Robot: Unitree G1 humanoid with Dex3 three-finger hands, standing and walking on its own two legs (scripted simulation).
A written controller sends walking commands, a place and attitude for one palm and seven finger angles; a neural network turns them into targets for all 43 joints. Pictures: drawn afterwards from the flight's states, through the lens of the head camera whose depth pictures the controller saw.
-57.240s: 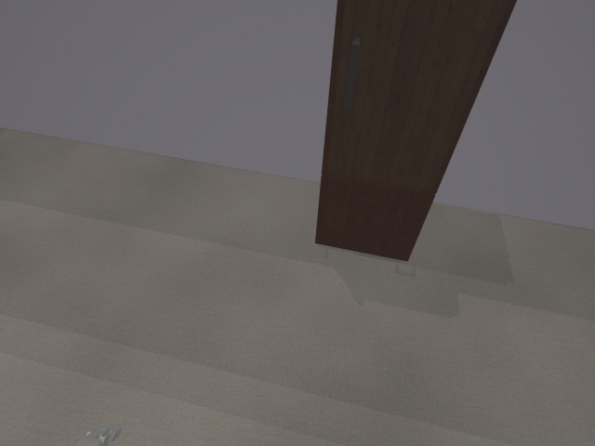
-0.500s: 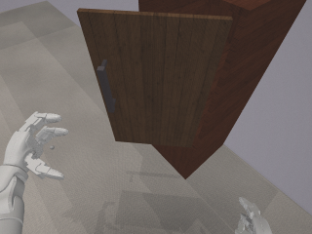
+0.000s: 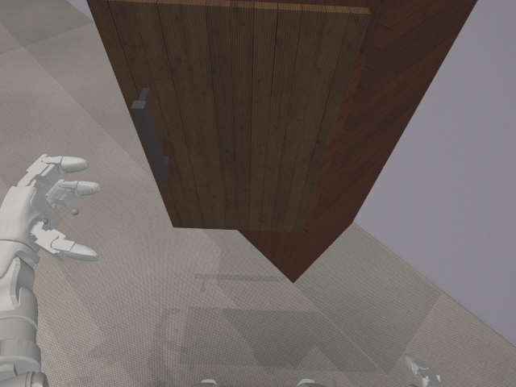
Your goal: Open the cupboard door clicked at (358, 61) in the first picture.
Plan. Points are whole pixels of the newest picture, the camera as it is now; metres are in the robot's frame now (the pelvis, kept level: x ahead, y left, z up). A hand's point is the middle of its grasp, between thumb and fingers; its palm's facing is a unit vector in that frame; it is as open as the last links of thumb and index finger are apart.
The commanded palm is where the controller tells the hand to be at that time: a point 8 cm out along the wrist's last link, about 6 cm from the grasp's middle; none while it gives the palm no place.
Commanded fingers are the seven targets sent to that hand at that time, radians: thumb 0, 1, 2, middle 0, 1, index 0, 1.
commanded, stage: move the hooked fingers beside the handle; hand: left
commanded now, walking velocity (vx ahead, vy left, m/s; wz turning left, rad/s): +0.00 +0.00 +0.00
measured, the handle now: (154, 138) +0.51 +0.20 +0.06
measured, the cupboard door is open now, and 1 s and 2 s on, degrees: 44 44 44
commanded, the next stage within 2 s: slide the fingers in behind the handle in 1.80 s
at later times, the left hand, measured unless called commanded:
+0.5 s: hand (92, 182) +0.40 +0.27 +0.07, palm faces +0.00 -1.00 -0.01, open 14.0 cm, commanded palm +0.38 +0.32 +0.07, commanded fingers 0.00 -0.50 0.30 -0.30 -1.20 -0.30 -1.20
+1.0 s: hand (107, 158) +0.45 +0.26 +0.07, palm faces +0.00 -1.00 -0.01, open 14.0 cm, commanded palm +0.43 +0.31 +0.07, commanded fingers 0.00 -0.50 0.30 -0.30 -1.20 -0.30 -1.20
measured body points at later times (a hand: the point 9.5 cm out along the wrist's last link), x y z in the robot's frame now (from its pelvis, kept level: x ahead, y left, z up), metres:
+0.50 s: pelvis +0.00 +0.02 +0.00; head +0.07 +0.03 +0.44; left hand +0.39 +0.32 +0.08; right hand +0.08 -0.25 -0.11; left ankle -0.01 +0.10 -0.70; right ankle +0.01 -0.11 -0.70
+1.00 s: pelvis -0.01 +0.01 -0.01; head +0.09 +0.04 +0.42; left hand +0.44 +0.32 +0.08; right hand +0.02 -0.26 -0.12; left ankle -0.01 +0.10 -0.70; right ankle +0.01 -0.11 -0.70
